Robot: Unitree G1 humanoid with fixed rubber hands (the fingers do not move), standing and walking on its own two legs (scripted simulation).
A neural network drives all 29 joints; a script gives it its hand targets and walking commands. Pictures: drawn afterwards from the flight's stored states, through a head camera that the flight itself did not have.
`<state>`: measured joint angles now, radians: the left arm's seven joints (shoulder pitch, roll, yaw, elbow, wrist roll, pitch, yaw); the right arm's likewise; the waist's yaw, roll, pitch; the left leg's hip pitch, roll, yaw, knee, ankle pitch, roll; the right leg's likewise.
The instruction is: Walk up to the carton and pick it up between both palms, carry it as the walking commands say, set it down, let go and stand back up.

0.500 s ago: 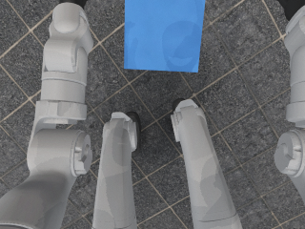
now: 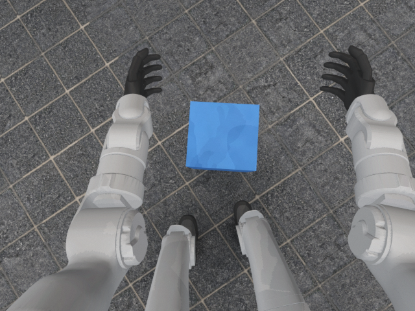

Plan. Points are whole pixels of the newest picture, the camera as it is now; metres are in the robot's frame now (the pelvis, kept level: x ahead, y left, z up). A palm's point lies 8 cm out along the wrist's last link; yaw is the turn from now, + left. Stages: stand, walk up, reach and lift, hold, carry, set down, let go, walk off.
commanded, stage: let go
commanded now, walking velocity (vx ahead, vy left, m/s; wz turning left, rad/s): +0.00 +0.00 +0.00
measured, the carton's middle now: (222, 141) +0.45 -0.06 -0.54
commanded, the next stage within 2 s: stand in 1.32 s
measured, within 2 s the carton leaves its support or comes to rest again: neither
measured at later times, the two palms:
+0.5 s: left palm (74, 172) +0.37 +0.17 -0.02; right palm (389, 163) +0.32 -0.26 -0.01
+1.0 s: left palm out of the picture +0.27 +0.25 +0.05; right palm (389, 231) +0.24 -0.21 +0.04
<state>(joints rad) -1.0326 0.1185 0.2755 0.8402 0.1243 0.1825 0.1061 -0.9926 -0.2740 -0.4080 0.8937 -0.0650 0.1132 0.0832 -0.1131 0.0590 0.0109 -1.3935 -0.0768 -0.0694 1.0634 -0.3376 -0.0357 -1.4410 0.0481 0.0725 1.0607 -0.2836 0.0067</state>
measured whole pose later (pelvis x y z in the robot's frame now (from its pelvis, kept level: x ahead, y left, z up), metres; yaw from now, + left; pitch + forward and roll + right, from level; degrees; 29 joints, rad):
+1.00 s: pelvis +0.09 +0.03 +0.11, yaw -2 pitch -2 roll -1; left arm 0.22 0.19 0.02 0.40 0.01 0.10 -0.05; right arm 0.22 -0.22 -0.06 0.43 -0.02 0.09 0.09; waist -0.01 0.03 0.10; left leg -0.13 -0.05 -0.08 0.47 -0.30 0.03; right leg -0.16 0.02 0.09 0.43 -0.24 0.03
